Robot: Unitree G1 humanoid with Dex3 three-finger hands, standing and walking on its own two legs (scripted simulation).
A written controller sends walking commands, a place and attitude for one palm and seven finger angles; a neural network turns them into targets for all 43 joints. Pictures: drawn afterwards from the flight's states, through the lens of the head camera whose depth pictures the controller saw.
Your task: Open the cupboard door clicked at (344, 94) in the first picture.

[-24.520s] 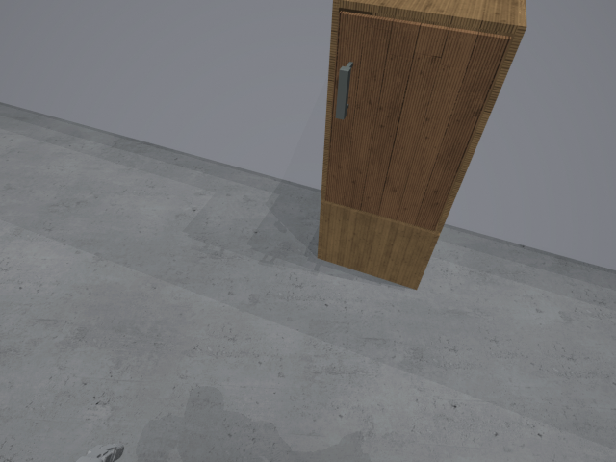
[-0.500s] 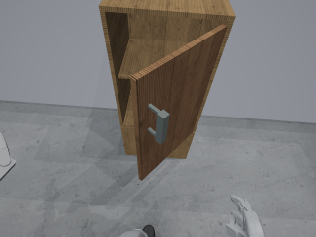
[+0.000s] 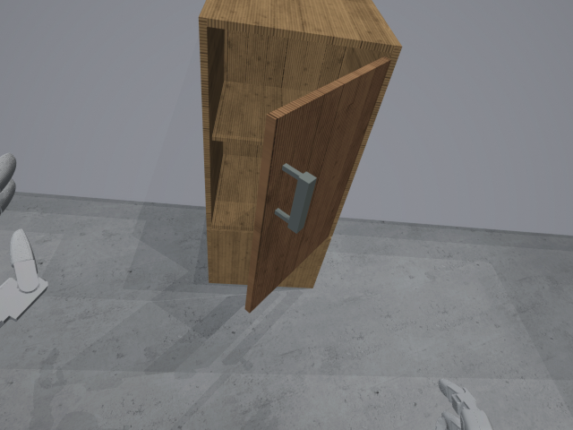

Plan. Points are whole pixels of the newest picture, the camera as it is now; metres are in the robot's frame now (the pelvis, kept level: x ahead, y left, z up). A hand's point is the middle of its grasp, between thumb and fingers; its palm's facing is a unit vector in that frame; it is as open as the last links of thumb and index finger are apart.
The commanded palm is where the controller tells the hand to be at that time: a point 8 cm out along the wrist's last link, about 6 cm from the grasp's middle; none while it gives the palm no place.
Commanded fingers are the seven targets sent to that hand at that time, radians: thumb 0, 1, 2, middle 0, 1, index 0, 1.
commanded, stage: stop stepping back and stand still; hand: left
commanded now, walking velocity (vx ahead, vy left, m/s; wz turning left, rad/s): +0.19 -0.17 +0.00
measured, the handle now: (292, 198) +0.51 +0.03 +0.03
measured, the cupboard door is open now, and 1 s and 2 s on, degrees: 49 49 49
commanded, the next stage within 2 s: none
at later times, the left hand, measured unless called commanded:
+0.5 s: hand (61, 310) +0.17 +0.24 +0.17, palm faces +0.35 -0.80 -0.48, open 7.4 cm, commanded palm +0.12 +0.27 +0.20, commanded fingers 0.00 0.90 0.90 -0.20 -0.30 -0.20 -0.30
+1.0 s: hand (142, 302) +0.19 +0.17 +0.18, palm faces +0.30 -0.76 -0.58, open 7.4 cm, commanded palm +0.13 +0.22 +0.20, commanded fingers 0.00 0.90 0.90 -0.20 -0.30 -0.20 -0.30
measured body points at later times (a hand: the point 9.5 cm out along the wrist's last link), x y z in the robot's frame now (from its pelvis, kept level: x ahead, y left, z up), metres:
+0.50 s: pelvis -0.04 -0.01 +0.02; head -0.04 -0.02 +0.47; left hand +0.15 +0.28 +0.20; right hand +0.11 -0.25 -0.07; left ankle +0.03 +0.07 -0.72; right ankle -0.12 -0.05 -0.72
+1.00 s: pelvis -0.02 -0.07 +0.02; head +0.00 -0.09 +0.46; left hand +0.17 +0.21 +0.21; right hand +0.11 -0.31 -0.09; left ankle -0.02 +0.08 -0.69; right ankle -0.09 -0.07 -0.72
